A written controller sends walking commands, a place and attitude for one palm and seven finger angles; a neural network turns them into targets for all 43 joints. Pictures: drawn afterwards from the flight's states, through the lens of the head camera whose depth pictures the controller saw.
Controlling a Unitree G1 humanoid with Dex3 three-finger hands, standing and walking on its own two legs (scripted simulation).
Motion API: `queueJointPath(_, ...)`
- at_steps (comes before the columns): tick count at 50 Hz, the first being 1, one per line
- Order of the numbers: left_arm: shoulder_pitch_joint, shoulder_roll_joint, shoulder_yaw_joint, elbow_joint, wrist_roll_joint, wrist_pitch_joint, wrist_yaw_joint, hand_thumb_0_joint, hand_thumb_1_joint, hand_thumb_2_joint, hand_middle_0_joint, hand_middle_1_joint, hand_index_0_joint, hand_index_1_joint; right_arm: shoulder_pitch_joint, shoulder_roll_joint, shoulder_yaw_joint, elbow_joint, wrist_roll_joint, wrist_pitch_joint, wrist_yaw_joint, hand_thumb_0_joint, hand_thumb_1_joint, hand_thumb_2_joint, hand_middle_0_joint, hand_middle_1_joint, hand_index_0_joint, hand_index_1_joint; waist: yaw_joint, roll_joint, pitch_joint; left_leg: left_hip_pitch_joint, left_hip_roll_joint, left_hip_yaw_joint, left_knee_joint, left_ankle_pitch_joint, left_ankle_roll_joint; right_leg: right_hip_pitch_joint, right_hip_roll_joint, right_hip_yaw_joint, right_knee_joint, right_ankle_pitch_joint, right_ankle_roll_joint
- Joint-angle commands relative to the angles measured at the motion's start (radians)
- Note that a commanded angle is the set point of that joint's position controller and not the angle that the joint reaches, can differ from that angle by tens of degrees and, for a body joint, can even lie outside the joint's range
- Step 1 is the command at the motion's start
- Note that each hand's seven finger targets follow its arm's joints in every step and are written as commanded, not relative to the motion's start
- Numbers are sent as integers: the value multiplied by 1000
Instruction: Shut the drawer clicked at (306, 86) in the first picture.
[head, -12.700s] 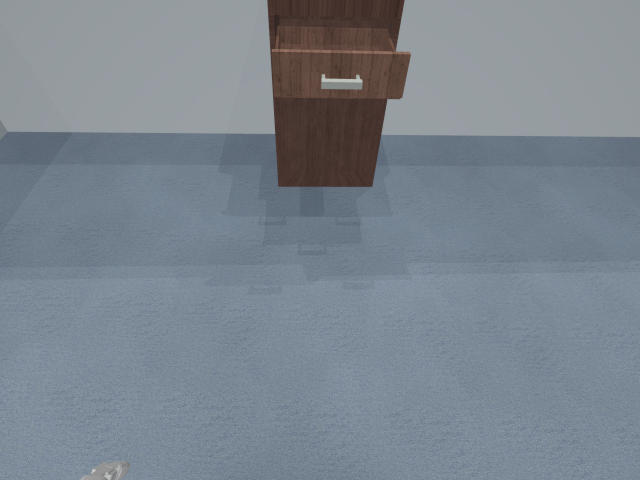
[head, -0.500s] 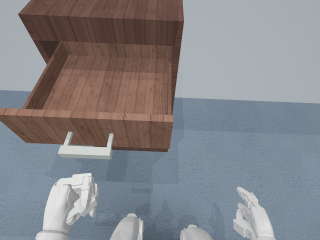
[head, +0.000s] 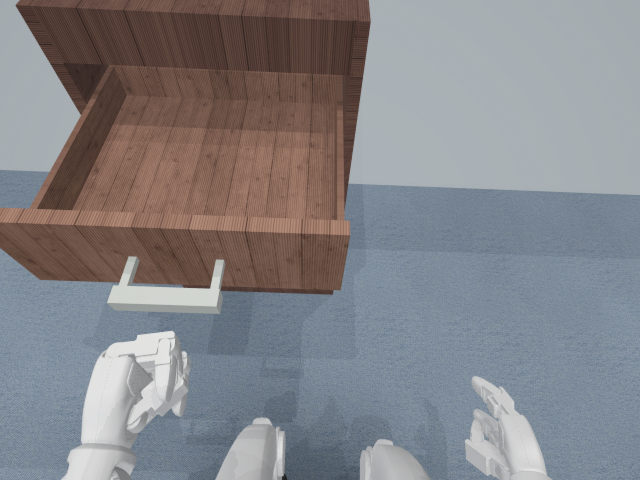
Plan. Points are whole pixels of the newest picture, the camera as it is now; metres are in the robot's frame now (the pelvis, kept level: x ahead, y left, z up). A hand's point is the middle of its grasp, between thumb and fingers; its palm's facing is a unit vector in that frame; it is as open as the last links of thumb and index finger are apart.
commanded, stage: bring the fist close to the handle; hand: left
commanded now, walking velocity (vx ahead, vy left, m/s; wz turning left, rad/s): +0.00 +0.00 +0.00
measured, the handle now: (171, 283) +0.34 +0.20 +0.04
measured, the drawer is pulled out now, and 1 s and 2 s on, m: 0.29 0.26 0.13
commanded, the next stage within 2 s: push the drawer shut in 0.14 s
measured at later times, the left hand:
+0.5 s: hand (197, 361) +0.25 +0.15 +0.03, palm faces -0.01 -1.00 -0.04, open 3.3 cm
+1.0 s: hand (194, 325) +0.29 +0.17 +0.03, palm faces -0.01 -1.00 -0.04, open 2.8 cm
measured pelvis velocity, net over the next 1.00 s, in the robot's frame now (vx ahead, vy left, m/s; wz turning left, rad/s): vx -0.02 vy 0.00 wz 0.01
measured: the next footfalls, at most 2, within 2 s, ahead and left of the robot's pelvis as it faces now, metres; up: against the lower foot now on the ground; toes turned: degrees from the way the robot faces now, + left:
none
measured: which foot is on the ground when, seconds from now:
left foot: down 0.00-1.00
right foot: down 0.00-1.00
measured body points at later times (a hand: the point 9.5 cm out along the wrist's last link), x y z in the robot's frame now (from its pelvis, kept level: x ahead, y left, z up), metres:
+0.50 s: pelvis -0.01 +0.00 -0.01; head +0.08 +0.02 +0.43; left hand +0.24 +0.21 +0.03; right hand +0.18 -0.23 -0.09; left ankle +0.04 +0.10 -0.63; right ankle -0.01 -0.10 -0.63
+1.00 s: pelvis -0.02 +0.00 +0.00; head +0.08 +0.02 +0.44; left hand +0.28 +0.22 +0.03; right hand +0.16 -0.23 -0.10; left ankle +0.04 +0.10 -0.63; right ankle -0.01 -0.10 -0.63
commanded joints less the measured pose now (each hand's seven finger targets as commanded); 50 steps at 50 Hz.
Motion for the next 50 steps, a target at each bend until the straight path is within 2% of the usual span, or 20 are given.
queueJointPath(1,-1,57,31,-153,-6,-65,-1,0,900,900,-1400,-1600,-1400,-1600,-36,-132,-57,-155,6,-48,-5,0,-900,-900,200,300,200,300,-13,-12,-205,217,-25,-69,-159,219,-3,70,17,73,-179,240,18)
queueJointPath(2,-13,52,14,-172,-8,-67,-9,0,900,900,-1400,-1600,-1400,-1600,-37,-135,-55,-161,7,-49,-5,0,-900,-900,200,300,200,300,-16,4,-215,223,-25,-71,-158,217,-2,70,15,75,-180,238,17)
queueJointPath(5,-33,93,34,-207,-7,-70,-15,0,900,900,-1400,-1600,-1400,-1600,-32,-139,-55,-165,9,-47,-13,0,-900,-900,200,300,200,300,-16,-1,-238,230,-23,-72,-156,216,1,81,16,83,-184,231,16)
queueJointPath(6,-22,86,29,-230,-8,-74,-15,0,900,900,-1400,-1600,-1400,-1600,-33,-134,-54,-171,7,-49,-11,0,-900,-900,200,300,200,300,-2,34,-259,244,-26,-70,-160,229,0,88,14,83,-178,239,14)
queueJointPath(9,-39,83,22,-260,-5,-82,4,0,900,900,-1400,-1600,-1400,-1600,-33,-131,-51,-171,5,-49,-11,0,-900,-900,200,300,200,300,-3,59,-255,270,-22,-80,-166,242,-3,61,16,70,-168,236,12)
queueJointPath(12,-22,53,-4,-228,8,-71,25,0,900,900,-1400,-1600,-1400,-1600,-29,-131,-50,-174,4,-44,-7,0,-900,-900,200,300,200,300,-13,41,-228,271,-20,-88,-170,236,-5,31,19,58,-165,227,14)
queueJointPath(16,-79,60,-12,-180,30,-47,40,0,900,900,-1400,-1600,-1400,-1600,-27,-140,-45,-178,0,-33,-4,0,-900,-900,200,300,200,300,-22,15,-212,233,-23,-91,-167,183,-5,19,19,60,-164,185,14)
queueJointPath(19,-180,75,-8,-163,34,-37,39,0,900,900,-1400,-1600,-1400,-1600,-23,-147,-41,-173,-1,-30,-6,0,-900,-900,200,300,200,300,-33,10,-207,214,-25,-87,-161,137,-2,12,17,71,-178,150,16)
queueJointPath(20,-197,107,27,-160,29,-36,42,0,900,900,-1400,-1600,-1400,-1600,-20,-150,-41,-169,-1,-29,-10,0,-900,-900,200,300,200,300,-26,1,-219,205,-25,-85,-156,143,-1,28,20,79,-181,150,14)
queueJointPath(21,-192,107,37,-151,28,-35,41,0,900,900,-1400,-1600,-1400,-1600,-19,-150,-41,-171,0,-27,-11,0,-900,-900,200,300,200,300,-17,13,-235,219,-26,-81,-160,155,-2,38,19,80,-181,163,13)
queueJointPath(25,-278,138,77,-141,8,-27,44,0,900,900,-1400,-1600,-1400,-1600,-15,-152,-36,-158,0,-26,-13,0,-900,-900,200,300,200,300,-13,34,-271,233,-27,-75,-160,199,-2,76,19,86,-188,205,13)
queueJointPath(28,-290,107,59,-105,-5,-16,33,0,900,900,-1400,-1600,-1400,-1600,-12,-151,-35,-146,3,-25,-10,0,-900,-900,200,300,200,300,-16,36,-293,261,-27,-69,-166,242,-2,97,17,86,-193,264,17)
queueJointPath(30,-301,98,50,-63,-10,-3,18,0,900,900,-1400,-1600,-1400,-1600,-7,-158,-36,-140,4,-24,-9,0,-900,-900,200,300,200,300,-28,21,-272,256,-25,-73,-171,250,-1,95,18,79,-197,274,18)
queueJointPath(35,-460,111,50,-42,-9,-25,16,0,900,900,-1400,-1600,-1400,-1600,-6,-165,-37,-101,1,-31,-17,0,-900,-900,200,300,200,300,-57,21,-243,254,-21,-81,-163,224,0,47,17,76,-198,239,20)
queueJointPath(36,-469,121,68,-17,-9,-31,18,0,900,900,-1400,-1600,-1400,-1600,-3,-165,-38,-91,1,-32,-17,0,-900,-900,200,300,200,300,-52,12,-250,255,-21,-83,-165,216,-1,46,18,76,-198,229,19)
queueJointPath(41,-586,119,53,10,-1,-55,16,0,900,900,-1400,-1600,-1400,-1600,-9,-170,-42,-68,2,-41,-19,0,-900,-900,200,300,200,300,-59,40,-288,289,-21,-87,-161,217,-1,20,15,79,-191,220,19)
queueJointPath(42,-618,109,38,17,-2,-53,15,0,900,900,-1400,-1600,-1400,-1600,-9,-170,-40,-64,1,-40,-18,0,-900,-900,200,300,200,300,-63,40,-291,289,-22,-90,-165,201,-1,19,13,78,-194,207,20)
queueJointPath(45,-698,141,56,54,2,-43,16,0,900,900,-1400,-1600,-1400,-1600,-7,-176,-37,-49,3,-38,-24,0,-900,-900,200,300,200,300,-69,43,-292,284,-22,-92,-167,176,1,13,14,82,-199,187,19)
queueJointPath(49,-770,117,31,77,0,-26,18,0,900,900,-1400,-1600,-1400,-1600,-15,-177,-36,-48,8,-37,-24,0,-900,-900,200,300,200,300,-66,65,-313,324,-24,-99,-191,142,-4,5,12,80,-211,164,20)
queueJointPath(50,-775,142,58,118,2,-17,24,0,900,900,-1400,-1600,-1400,-1600,-6,-181,-34,-41,7,-33,-25,0,-900,-900,200,300,200,300,-69,33,-302,305,-22,-102,-192,133,-1,9,15,79,-213,156,20)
